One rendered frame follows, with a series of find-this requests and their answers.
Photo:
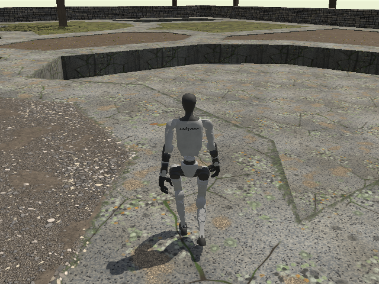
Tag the robot left hand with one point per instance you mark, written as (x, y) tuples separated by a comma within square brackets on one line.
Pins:
[(161, 183)]

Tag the right robot shin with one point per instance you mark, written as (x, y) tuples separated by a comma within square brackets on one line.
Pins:
[(201, 218)]

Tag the left robot upper arm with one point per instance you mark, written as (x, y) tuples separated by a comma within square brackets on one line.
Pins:
[(170, 125)]

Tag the right robot thigh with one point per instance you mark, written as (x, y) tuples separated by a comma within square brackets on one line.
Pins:
[(202, 182)]

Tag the robot right hand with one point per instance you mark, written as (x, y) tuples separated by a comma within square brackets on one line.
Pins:
[(213, 168)]

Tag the right robot upper arm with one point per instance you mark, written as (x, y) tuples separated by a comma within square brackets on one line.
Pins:
[(207, 124)]

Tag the robot right forearm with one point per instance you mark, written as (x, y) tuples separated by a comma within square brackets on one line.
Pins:
[(215, 156)]

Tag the robot left forearm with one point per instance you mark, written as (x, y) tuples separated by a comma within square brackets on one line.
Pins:
[(164, 163)]

